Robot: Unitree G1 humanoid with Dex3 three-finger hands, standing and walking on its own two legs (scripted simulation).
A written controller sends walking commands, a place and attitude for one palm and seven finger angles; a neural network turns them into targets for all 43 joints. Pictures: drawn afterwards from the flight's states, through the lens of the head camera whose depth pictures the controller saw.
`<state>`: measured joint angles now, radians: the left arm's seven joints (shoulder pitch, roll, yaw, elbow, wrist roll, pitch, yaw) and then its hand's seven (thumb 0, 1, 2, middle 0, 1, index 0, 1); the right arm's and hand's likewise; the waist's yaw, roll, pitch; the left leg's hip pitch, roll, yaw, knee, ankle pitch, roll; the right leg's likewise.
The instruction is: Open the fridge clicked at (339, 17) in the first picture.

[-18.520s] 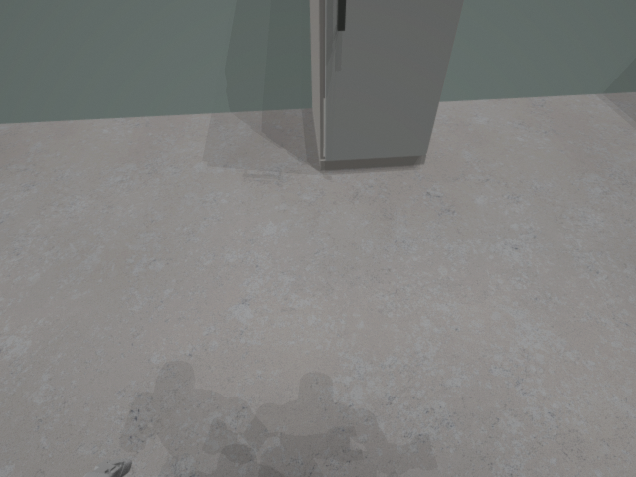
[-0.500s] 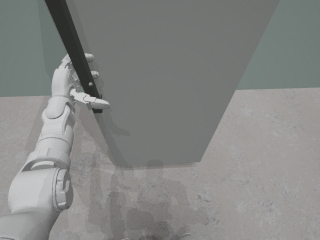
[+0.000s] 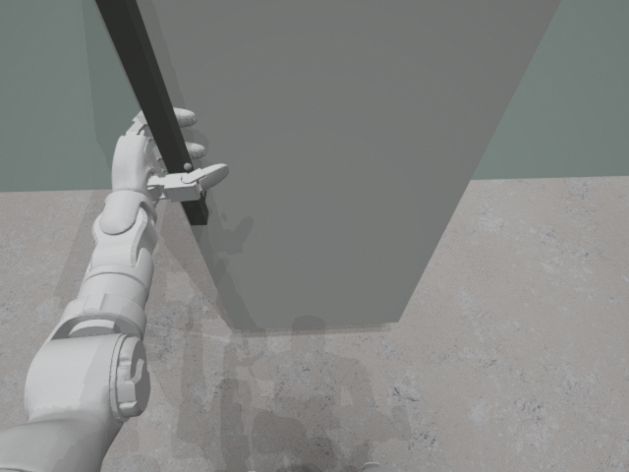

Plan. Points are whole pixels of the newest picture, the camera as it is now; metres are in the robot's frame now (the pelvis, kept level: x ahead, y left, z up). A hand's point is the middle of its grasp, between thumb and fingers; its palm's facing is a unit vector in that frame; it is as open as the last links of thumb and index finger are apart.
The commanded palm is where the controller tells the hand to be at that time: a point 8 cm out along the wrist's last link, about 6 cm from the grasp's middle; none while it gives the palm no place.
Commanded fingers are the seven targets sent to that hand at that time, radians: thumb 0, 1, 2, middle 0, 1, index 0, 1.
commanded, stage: grip the handle and tug to test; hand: left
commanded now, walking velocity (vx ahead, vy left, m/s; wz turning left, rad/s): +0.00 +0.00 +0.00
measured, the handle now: (154, 78) +0.52 +0.17 +0.21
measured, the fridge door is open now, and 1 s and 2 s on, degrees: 0 1 23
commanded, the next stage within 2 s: pull the door a little, standing still in 1.00 s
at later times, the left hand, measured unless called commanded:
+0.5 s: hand (188, 167) +0.47 +0.15 +0.12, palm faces +0.02 -1.00 -0.01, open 5.8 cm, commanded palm +0.44 +0.20 +0.12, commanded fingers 0.00 0.90 0.90 -0.45 -1.40 -0.45 -1.40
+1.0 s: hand (189, 173) +0.46 +0.15 +0.12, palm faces +0.02 -1.00 -0.01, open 5.9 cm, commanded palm +0.41 +0.20 +0.12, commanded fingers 0.00 0.90 0.90 -0.45 -1.40 -0.45 -1.40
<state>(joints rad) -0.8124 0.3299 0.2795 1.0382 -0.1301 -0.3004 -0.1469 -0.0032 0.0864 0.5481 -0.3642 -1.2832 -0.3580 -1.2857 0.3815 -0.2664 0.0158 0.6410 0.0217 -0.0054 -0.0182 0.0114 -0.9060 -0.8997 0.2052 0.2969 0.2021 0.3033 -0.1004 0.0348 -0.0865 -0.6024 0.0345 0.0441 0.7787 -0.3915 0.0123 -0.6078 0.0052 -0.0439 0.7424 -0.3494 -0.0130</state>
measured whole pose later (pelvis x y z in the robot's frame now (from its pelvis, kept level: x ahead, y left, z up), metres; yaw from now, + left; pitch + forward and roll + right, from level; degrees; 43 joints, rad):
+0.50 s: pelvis +0.00 -0.01 +0.00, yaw +0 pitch +12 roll -1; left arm -0.83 0.34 0.29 1.07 -0.13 -0.31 -0.15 0.01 0.66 0.79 -0.41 -1.40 -0.40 -1.40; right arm 0.37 -0.27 0.02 0.65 0.02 -0.01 -0.03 0.01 -0.91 -0.90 0.21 0.30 0.20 0.30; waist -0.10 0.03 -0.07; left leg -0.60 0.04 0.04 0.77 -0.38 0.01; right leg -0.61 0.01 -0.05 0.74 -0.34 -0.02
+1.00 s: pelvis +0.01 +0.00 +0.01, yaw -2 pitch +11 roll -1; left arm -0.62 0.30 0.28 0.80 -0.17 -0.23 -0.12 0.01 0.70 0.75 -0.35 -1.40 -0.33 -1.40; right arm 0.38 -0.27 0.00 0.61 0.03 0.00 -0.01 0.01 -0.91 -0.90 0.20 0.30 0.20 0.30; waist -0.09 0.04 -0.10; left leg -0.52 0.05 0.07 0.72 -0.39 0.01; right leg -0.55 0.02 -0.02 0.70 -0.35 -0.02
